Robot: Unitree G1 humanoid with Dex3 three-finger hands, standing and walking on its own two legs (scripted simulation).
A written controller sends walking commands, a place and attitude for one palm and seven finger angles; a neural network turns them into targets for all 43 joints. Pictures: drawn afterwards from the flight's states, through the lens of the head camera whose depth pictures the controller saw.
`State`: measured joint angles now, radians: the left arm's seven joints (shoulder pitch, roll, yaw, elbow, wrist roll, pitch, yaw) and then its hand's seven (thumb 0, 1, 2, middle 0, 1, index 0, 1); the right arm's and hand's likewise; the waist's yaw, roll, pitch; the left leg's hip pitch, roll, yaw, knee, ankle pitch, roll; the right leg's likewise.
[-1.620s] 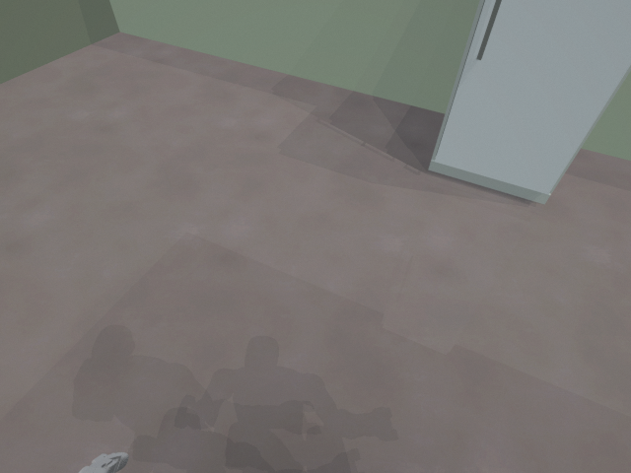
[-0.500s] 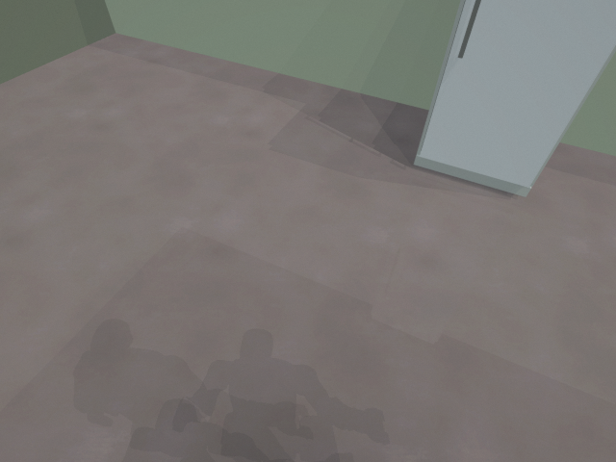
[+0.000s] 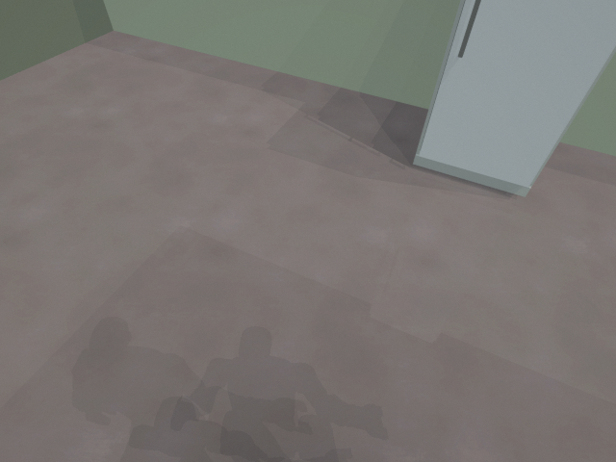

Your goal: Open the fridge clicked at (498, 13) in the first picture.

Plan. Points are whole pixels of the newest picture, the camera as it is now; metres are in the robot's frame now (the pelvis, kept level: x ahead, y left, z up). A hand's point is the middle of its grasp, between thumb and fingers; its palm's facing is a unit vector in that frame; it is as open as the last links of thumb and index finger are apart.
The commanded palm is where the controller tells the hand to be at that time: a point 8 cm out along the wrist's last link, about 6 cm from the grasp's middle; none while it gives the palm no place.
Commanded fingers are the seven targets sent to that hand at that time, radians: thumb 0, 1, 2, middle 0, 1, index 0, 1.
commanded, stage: walk to a spot facing it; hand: left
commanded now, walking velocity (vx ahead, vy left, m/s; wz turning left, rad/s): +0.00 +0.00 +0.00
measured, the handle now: out of the picture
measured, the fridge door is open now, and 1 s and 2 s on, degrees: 0 0 0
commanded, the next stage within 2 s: none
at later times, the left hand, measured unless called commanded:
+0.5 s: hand out of the picture +0.11 +0.14 -0.18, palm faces -0.13 -0.97 -0.23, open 7.4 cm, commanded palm none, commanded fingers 0.00 0.90 0.90 -0.20 -0.30 -0.20 -0.30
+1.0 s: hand (242, 353) +0.34 +0.14 -0.20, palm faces -0.30 -0.94 -0.15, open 7.4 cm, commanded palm none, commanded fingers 0.00 0.90 0.90 -0.20 -0.30 -0.20 -0.30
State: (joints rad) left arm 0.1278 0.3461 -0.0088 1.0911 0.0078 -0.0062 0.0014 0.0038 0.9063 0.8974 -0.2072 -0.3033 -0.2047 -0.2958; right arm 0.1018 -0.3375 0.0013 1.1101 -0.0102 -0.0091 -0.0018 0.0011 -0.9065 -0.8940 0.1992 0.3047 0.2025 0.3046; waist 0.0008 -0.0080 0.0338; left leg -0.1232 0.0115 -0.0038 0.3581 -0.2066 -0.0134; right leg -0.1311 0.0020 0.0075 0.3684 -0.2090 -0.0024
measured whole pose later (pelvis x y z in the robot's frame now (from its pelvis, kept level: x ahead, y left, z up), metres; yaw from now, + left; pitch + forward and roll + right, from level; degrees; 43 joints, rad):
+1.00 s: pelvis +0.31 -0.04 -0.02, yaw -23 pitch -1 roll -1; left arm 0.37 0.19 0.06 1.11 0.02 -0.03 0.01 0.00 0.91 0.90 -0.20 -0.30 -0.20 -0.30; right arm 0.16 -0.12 -0.03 0.99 -0.03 -0.08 0.00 0.00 -0.91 -0.89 0.20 0.30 0.20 0.30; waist 0.02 -0.05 0.05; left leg -0.32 0.07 0.20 0.61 -0.27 0.06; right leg -0.31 -0.01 0.01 1.19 -0.40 -0.04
